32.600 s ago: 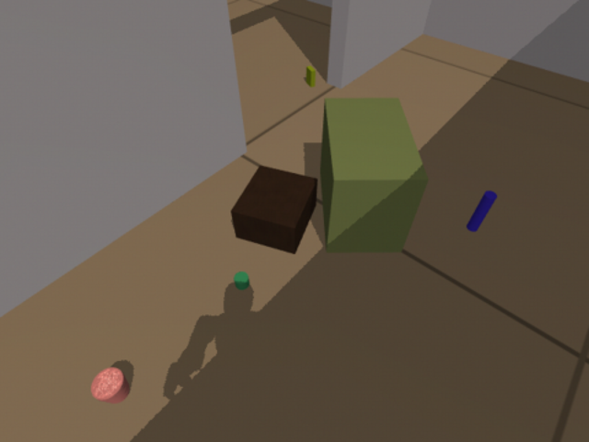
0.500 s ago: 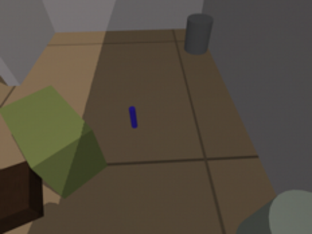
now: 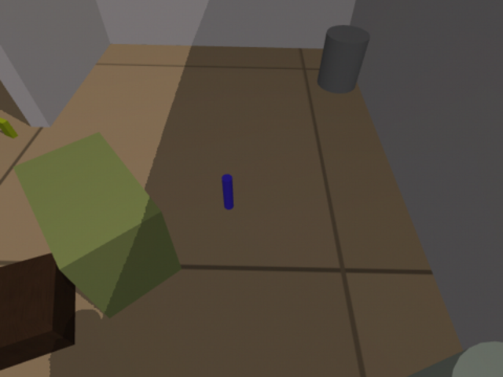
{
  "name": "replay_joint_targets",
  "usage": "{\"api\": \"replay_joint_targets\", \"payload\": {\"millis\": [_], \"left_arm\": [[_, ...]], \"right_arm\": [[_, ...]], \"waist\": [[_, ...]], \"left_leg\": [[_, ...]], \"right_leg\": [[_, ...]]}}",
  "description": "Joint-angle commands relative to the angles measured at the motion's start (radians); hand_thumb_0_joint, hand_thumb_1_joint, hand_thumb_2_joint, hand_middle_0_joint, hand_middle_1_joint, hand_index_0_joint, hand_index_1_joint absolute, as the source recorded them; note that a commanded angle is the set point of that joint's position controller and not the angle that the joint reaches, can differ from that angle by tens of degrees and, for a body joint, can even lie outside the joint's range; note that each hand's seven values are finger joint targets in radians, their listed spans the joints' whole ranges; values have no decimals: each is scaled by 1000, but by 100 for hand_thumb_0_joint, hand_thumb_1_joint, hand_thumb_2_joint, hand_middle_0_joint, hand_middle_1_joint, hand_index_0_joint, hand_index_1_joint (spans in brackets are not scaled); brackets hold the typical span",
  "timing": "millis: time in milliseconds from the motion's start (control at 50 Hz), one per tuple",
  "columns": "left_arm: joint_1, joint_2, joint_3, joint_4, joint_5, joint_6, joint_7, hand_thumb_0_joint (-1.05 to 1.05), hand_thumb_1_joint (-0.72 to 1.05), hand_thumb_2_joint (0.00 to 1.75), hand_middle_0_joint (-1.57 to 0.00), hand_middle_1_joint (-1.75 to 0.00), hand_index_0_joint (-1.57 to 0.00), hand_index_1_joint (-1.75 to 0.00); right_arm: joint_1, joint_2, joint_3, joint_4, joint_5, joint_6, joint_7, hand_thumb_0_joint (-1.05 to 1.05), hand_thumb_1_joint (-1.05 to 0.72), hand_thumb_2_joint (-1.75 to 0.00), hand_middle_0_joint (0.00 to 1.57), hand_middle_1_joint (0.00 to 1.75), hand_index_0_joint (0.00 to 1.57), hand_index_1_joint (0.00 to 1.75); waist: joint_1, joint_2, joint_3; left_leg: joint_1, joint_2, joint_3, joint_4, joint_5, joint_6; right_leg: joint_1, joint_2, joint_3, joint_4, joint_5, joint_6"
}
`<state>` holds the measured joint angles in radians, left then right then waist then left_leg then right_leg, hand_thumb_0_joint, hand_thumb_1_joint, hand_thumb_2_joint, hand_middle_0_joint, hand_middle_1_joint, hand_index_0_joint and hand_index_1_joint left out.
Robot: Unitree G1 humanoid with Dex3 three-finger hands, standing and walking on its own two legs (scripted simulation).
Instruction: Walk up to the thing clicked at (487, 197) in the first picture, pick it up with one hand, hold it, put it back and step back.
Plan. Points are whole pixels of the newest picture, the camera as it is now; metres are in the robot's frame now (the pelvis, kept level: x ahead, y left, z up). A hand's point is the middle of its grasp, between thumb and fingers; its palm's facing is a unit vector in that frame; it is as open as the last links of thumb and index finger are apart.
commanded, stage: step back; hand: left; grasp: from the side
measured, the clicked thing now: (228, 192) +1.00 +0.14 -0.66
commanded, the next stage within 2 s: stand in 0.12 s
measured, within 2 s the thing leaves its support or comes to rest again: neither
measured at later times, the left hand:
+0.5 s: hand out of the picture +0.08 +0.26 -0.14, palm faces -0.03 -0.94 -0.34, open 7.4 cm
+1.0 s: hand out of the picture +0.07 +0.25 -0.14, palm faces -0.06 -0.94 -0.35, open 7.4 cm
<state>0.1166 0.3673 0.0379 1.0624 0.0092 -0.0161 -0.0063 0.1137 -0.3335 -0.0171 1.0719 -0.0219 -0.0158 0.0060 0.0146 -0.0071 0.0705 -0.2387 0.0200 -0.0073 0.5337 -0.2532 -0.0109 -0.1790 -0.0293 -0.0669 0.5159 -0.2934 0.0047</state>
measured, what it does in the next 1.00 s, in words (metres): stands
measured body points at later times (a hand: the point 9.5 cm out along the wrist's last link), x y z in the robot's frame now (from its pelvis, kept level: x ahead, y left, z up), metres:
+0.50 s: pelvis +0.00 +0.01 +0.01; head +0.01 +0.01 +0.46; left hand +0.09 +0.31 -0.12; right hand +0.10 -0.29 -0.12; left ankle +0.02 +0.13 -0.73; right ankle -0.01 -0.12 -0.73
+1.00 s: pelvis -0.01 -0.01 +0.01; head +0.00 -0.01 +0.46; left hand +0.08 +0.29 -0.12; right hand +0.05 -0.31 -0.13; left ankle +0.02 +0.13 -0.73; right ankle -0.01 -0.12 -0.73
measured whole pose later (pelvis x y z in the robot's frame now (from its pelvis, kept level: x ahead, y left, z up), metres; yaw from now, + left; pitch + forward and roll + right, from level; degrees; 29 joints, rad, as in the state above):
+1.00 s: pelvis -0.01 -0.01 +0.01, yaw -1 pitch -2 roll +0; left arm 0.11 0.35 0.00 1.14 0.01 -0.02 -0.01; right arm 0.12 -0.34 0.00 1.16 -0.01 -0.01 0.02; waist -0.01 0.01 0.05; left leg -0.14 0.03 0.01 0.32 -0.13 -0.02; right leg -0.11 -0.02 -0.05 0.33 -0.19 0.00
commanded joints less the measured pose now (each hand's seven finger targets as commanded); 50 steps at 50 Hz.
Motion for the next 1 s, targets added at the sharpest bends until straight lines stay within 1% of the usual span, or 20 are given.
{"api": "replay_joint_targets", "payload": {"millis": [0, 80, 100, 120, 180, 200, 260, 360, 420, 460, 480, 500, 520, 540, 580, 600, 720, 740, 800, 980], "left_arm": [[-50, 211, 37, -46, -7, -27, 18, 0, 90, 90, -20, -30, -20, -30], [-71, 210, 36, -31, -1, -25, 18, 0, 90, 90, -20, -30, -20, -30], [-57, 172, 14, -10, -11, -23, 13, 0, 90, 90, -20, -30, -20, -30], [-53, 173, 13, -6, -11, -21, 12, 0, 90, 90, -20, -30, -20, -30], [-76, 187, 10, 5, -4, -23, 14, 0, 90, 90, -20, -30, -20, -30], [-78, 190, 9, 6, -5, -25, 13, 0, 90, 90, -20, -30, -20, -30], [-80, 190, 6, 14, -2, -26, 11, 0, 90, 90, -20, -30, -20, -30], [-78, 193, 4, 22, 0, -29, 12, 0, 90, 90, -20, -30, -20, -30], [-84, 194, 3, 24, 0, -23, 10, 0, 90, 90, -20, -30, -20, -30], [-76, 195, 3, 27, 0, -25, 9, 0, 90, 90, -20, -30, -20, -30], [-77, 195, 3, 30, -1, -25, 9, 0, 90, 90, -20, -30, -20, -30], [-74, 198, 3, 27, 1, -26, 9, 0, 90, 90, -20, -30, -20, -30], [-74, 195, 2, 30, -1, -25, 8, 0, 90, 90, -20, -30, -20, -30], [-73, 197, 1, 24, 0, -27, 8, 0, 90, 90, -20, -30, -20, -30], [-69, 199, 1, 25, 2, -26, 8, 0, 90, 90, -20, -30, -20, -30], [-74, 201, 1, 24, 0, -26, 9, 0, 90, 90, -20, -30, -20, -30], [-65, 204, -2, 22, 0, -21, 8, 0, 90, 90, -20, -30, -20, -30], [-60, 203, -3, 17, 0, -24, 8, 0, 90, 90, -20, -30, -20, -30], [-63, 206, -3, 13, 0, -24, 9, 0, 90, 90, -20, -30, -20, -30], [-42, 201, -4, 17, -2, -20, 7, 0, 90, 90, -20, -30, -20, -30]], "right_arm": [[-78, -229, -49, -45, 6, -16, -17, 0, -90, -90, 20, 30, 20, 30], [-100, -219, -49, -27, 5, -13, -17, 0, -90, -90, 20, 30, 20, 30], [-89, -221, -37, -30, 14, -22, -14, 0, -90, -90, 20, 30, 20, 30], [-91, -228, -38, -25, 14, -25, -13, 0, -90, -90, 20, 30, 20, 30], [-111, -221, -37, -21, 15, -25, -12, 0, -90, -90, 20, 30, 20, 30], [-120, -221, -37, -21, 15, -23, -12, 0, -90, -90, 20, 30, 20, 30], [-127, -219, -35, -16, 14, -22, -9, 0, -90, -90, 20, 30, 20, 30], [-132, -219, -33, -9, 14, -24, -7, 0, -90, -90, 20, 30, 20, 30], [-133, -212, -31, -3, 13, -21, -6, 0, -90, -90, 20, 30, 20, 30], [-126, -216, -30, 0, 13, -22, -5, 0, -90, -90, 20, 30, 20, 30], [-115, -212, -27, 5, 14, -21, -5, 0, -90, -90, 20, 30, 20, 30], [-117, -214, -28, 4, 12, -23, -4, 0, -90, -90, 20, 30, 20, 30], [-106, -220, -27, 9, 13, -22, -5, 0, -90, -90, 20, 30, 20, 30], [-113, -221, -27, 6, 12, -24, -4, 0, -90, -90, 20, 30, 20, 30], [-98, -216, -25, 9, 13, -23, -4, 0, -90, -90, 20, 30, 20, 30], [-101, -219, -25, 12, 12, -22, -4, 0, -90, -90, 20, 30, 20, 30], [-68, -217, -21, 24, 11, -15, -2, 0, -90, -90, 20, 30, 20, 30], [-71, -222, -23, 20, 10, -17, -1, 0, -90, -90, 20, 30, 20, 30], [-60, -222, -22, 22, 9, -17, -2, 0, -90, -90, 20, 30, 20, 30], [-48, -226, -19, 24, 10, -16, -4, 0, -90, -90, 20, 30, 20, 30]], "waist": [[4, 55, -131], [-3, 30, -138], [-7, 43, -152], [-7, 48, -142], [-10, 25, -128], [-8, 18, -143], [-8, 24, -125], [-7, 24, -133], [-7, 24, -91], [-7, 21, -113], [-10, 12, -88], [-8, 16, -105], [-11, 16, -96], [-6, 18, -108], [-12, 8, -103], [-11, 11, -105], [-17, 3, -61], [-15, 3, -83], [-18, 7, -95], [-15, 12, -77]], "left_leg": [[57, 114, -103, -111, 303, 59], [65, 112, -90, -138, 270, 53], [137, 119, -107, -169, 376, 46], [146, 125, -109, -175, 383, 45], [149, 121, -99, -195, 356, 39], [172, 120, -91, -196, 380, 39], [161, 118, -88, -228, 304, 32], [164, 118, -82, -243, 303, 28], [126, 111, -84, -273, 207, 19], [134, 113, -81, -266, 221, 25], [112, 109, -86, -282, 180, 20], [133, 112, -84, -274, 210, 23], [124, 109, -84, -280, 180, 22], [135, 112, -85, -272, 210, 22], [137, 109, -82, -273, 188, 18], [138, 112, -84, -267, 210, 20], [95, 101, -84, -284, 89, 14], [114, 107, -82, -272, 127, 18], [118, 110, -82, -268, 149, 18], [111, 111, -82, -270, 123, 18]], "right_leg": [[67, -97, 91, -99, 248, -36], [88, -102, 93, -124, 252, -34], [78, -101, 106, -135, 308, -29], [74, -93, 99, -151, 289, -19], [89, -101, 101, -189, 280, -14], [101, -108, 105, -192, 320, -15], [96, -107, 107, -222, 249, -12], [112, -115, 110, -236, 268, -11], [93, -110, 109, -251, 168, -12], [109, -117, 114, -250, 195, -15], [97, -113, 113, -257, 154, -13], [101, -116, 114, -254, 175, -16], [94, -115, 118, -259, 151, -14], [97, -118, 117, -255, 178, -15], [82, -116, 117, -261, 163, -14], [88, -118, 118, -260, 179, -14], [46, -109, 124, -277, 63, -17], [58, -117, 131, -276, 96, -20], [59, -117, 133, -270, 119, -22], [46, -109, 134, -271, 96, -22]]}}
